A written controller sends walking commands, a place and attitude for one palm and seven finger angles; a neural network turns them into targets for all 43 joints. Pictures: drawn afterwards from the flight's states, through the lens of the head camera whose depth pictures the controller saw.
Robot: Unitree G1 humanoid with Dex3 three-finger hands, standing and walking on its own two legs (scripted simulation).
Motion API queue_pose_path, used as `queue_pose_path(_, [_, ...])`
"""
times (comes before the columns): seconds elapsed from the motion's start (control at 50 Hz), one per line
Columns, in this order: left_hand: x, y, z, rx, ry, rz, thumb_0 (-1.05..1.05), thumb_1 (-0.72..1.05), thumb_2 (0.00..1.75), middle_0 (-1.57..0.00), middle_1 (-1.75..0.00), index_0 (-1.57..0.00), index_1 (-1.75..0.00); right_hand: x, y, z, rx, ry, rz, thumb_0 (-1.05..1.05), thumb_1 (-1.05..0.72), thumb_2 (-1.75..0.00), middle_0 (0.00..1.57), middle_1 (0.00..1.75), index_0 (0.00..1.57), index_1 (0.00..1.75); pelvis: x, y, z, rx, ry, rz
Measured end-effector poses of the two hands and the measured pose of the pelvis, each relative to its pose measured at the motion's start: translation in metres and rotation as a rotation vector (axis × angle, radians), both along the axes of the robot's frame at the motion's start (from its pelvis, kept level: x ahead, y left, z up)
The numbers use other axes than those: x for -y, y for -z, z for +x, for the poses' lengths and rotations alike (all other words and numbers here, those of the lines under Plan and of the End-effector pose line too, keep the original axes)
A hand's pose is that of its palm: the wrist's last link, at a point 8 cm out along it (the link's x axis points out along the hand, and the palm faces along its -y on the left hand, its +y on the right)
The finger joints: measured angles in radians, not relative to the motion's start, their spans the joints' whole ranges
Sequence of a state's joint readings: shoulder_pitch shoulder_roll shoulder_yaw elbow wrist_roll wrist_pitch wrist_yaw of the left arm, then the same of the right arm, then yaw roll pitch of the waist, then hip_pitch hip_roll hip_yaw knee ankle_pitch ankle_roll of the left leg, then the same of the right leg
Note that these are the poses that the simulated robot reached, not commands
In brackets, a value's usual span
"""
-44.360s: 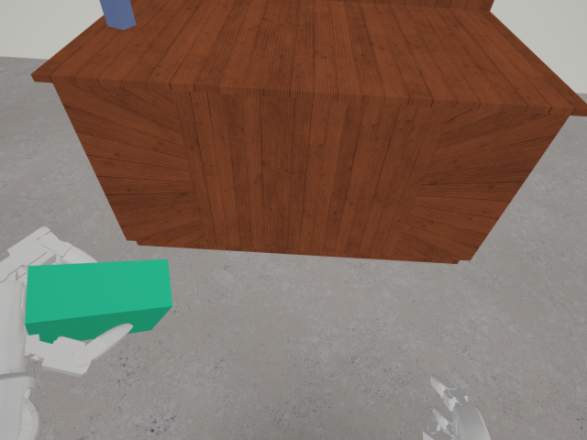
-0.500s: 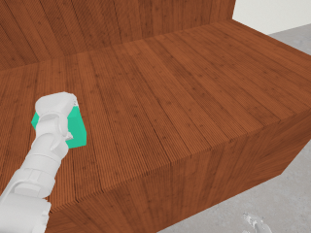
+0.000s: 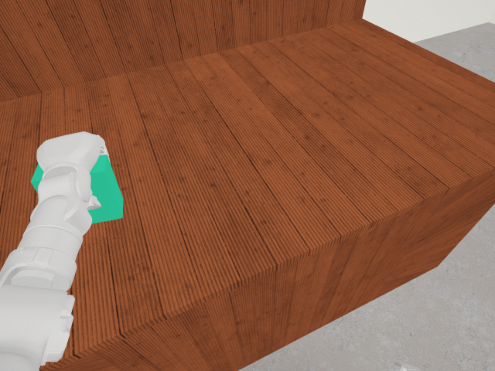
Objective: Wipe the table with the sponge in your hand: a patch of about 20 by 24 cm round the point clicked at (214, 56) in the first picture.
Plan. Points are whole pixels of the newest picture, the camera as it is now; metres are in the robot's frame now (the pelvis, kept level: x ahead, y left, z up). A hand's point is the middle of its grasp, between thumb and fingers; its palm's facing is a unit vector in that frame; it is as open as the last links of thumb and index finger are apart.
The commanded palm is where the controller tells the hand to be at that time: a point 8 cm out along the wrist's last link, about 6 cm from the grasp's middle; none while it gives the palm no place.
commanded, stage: slide back across to the first lane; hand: left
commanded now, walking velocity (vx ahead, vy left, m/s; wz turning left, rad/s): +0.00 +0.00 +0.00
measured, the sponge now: (86, 199) +0.39 +0.31 +0.07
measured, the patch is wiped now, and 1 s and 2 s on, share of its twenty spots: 1.00 1.00 1.00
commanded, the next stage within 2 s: wipe back along the first lane in 0.52 s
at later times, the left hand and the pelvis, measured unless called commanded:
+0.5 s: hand (38, 191) +0.37 +0.36 +0.12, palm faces -0.05 -0.01 -1.00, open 9.3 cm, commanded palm +0.35 +0.36 +0.17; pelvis +0.02 +0.03 +0.00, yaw +3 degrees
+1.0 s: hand (38, 212) +0.33 +0.35 +0.11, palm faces +0.03 -0.05 -1.00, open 9.3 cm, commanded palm +0.30 +0.34 +0.15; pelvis +0.01 +0.03 +0.00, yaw +2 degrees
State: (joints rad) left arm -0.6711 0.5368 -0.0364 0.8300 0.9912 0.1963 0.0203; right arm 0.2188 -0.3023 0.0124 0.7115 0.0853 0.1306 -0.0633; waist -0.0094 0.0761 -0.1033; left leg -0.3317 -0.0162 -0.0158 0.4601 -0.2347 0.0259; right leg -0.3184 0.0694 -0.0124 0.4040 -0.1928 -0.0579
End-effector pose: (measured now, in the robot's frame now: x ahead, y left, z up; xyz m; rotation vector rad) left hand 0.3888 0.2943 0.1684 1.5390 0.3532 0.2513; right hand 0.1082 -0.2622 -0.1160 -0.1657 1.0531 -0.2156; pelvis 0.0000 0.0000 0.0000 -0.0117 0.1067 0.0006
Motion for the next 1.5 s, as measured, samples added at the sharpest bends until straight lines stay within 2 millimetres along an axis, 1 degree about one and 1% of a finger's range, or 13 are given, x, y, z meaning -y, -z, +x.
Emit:
queue_pose_path(0.14, [-0.009,-0.002,-0.004,0.038,0.002,-0.001,-0.01,-0.5,1.12,-0.77,-1.4,-0.85,-1.38,-0.013,-0.006,0.019,0.033,-0.015,0.007,0.01,-0.91,-0.9,0.2,0.29,0.2,0.3,-0.011,-0.001,0.008,0.021,-0.001,-0.003])
queue_pose_path(0.22, [-0.021,-0.004,-0.013,0.051,-0.014,0.014,-0.02,-0.5,1.12,-0.77,-1.41,-0.84,-1.39,-0.024,-0.012,0.04,0.08,-0.039,0.016,0.01,-0.91,-0.9,0.2,0.29,0.2,0.3,-0.017,-0.002,0.012,0.034,-0.001,-0.004])
queue_pose_path(0.32, [-0.042,-0.003,-0.027,0.048,-0.064,-0.017,-0.02,-0.49,1.12,-0.76,-1.41,-0.84,-1.4,-0.041,-0.021,0.071,0.136,-0.097,0.018,0.01,-0.91,-0.9,0.2,0.29,0.2,0.3,-0.024,-0.003,0.016,0.05,-0.016,-0.006])
queue_pose_path(0.4, [-0.056,-0.004,-0.033,0.026,-0.084,0.008,-0.02,-0.49,1.12,-0.76,-1.42,-0.83,-1.4,-0.055,-0.028,0.094,0.174,-0.149,0.016,0.01,-0.91,-0.9,0.2,0.29,0.2,0.3,-0.028,-0.003,0.018,0.053,-0.034,-0.009])
queue_pose_path(0.48, [-0.062,-0.005,-0.036,0.008,-0.067,0.014,-0.02,-0.49,1.12,-0.76,-1.42,-0.83,-1.4,-0.068,-0.032,0.112,0.201,-0.187,0.02,0.01,-0.91,-0.9,0.2,0.29,0.2,0.3,-0.032,-0.003,0.02,0.052,-0.046,-0.011])
queue_pose_path(0.54, [-0.062,-0.004,-0.038,0.004,-0.045,0.011,-0.02,-0.49,1.12,-0.76,-1.42,-0.83,-1.4,-0.076,-0.033,0.119,0.211,-0.206,0.027,0.01,-0.91,-0.9,0.2,0.29,0.2,0.3,-0.035,-0.003,0.022,0.052,-0.05,-0.012])
queue_pose_path(0.62, [-0.063,-0.004,-0.038,0.004,-0.03,0.004,-0.02,-0.49,1.12,-0.76,-1.42,-0.83,-1.4,-0.084,-0.032,0.121,0.202,-0.223,0.036,0.01,-0.91,-0.9,0.2,0.29,0.2,0.3,-0.038,-0.004,0.024,0.05,-0.052,-0.013])
queue_pose_path(0.72, [-0.06,-0.004,-0.04,0.019,-0.019,0.015,-0.02,-0.49,1.11,-0.76,-1.42,-0.83,-1.4,-0.087,-0.025,0.114,0.173,-0.233,0.051,0.01,-0.91,-0.9,0.2,0.29,0.2,0.3,-0.039,-0.004,0.024,0.046,-0.053,-0.013])
queue_pose_path(0.9, [-0.045,0.0,-0.071,0.086,-0.021,-0.026,-0.02,-0.48,1.11,-0.75,-1.42,-0.83,-1.41,-0.083,-0.021,0.104,0.159,-0.236,0.073,0.01,-0.91,-0.9,0.2,0.29,0.2,0.3,-0.037,-0.004,0.021,0.06,-0.039,-0.009])
queue_pose_path(1.04, [-0.043,0.0,-0.082,0.086,-0.081,-0.015,-0.03,-0.48,1.11,-0.75,-1.43,-0.82,-1.41,-0.074,-0.031,0.107,0.2,-0.242,0.057,0.01,-0.91,-0.9,0.2,0.29,0.2,0.3,-0.027,-0.004,0.012,0.086,-0.043,-0.004])
queue_pose_path(1.2, [-0.036,0.0,-0.093,0.065,-0.075,-0.018,-0.03,-0.47,1.11,-0.74,-1.44,-0.81,-1.42,-0.06,-0.04,0.11,0.264,-0.219,0.05,0.01,-0.91,-0.9,0.2,0.29,0.2,0.3,-0.017,-0.003,0.008,0.101,-0.033,-0.001])
queue_pose_path(1.36, [-0.031,0.003,-0.105,0.075,-0.081,-0.02,-0.03,-0.46,1.11,-0.73,-1.45,-0.8,-1.44,-0.045,-0.035,0.103,0.24,-0.209,0.044,0.01,-0.91,-0.9,0.2,0.29,0.2,0.3,-0.008,-0.002,0.008,0.104,-0.031,0.001])
queue_pose_path(1.5, [-0.027,0.005,-0.111,0.082,-0.083,-0.011,-0.04,-0.45,1.11,-0.72,-1.46,-0.79,-1.45,-0.038,-0.029,0.1,0.224,-0.195,0.047,0.01,-0.91,-0.9,0.2,0.29,0.2,0.3,-0.004,-0.001,0.01,0.1,-0.025,0.002])
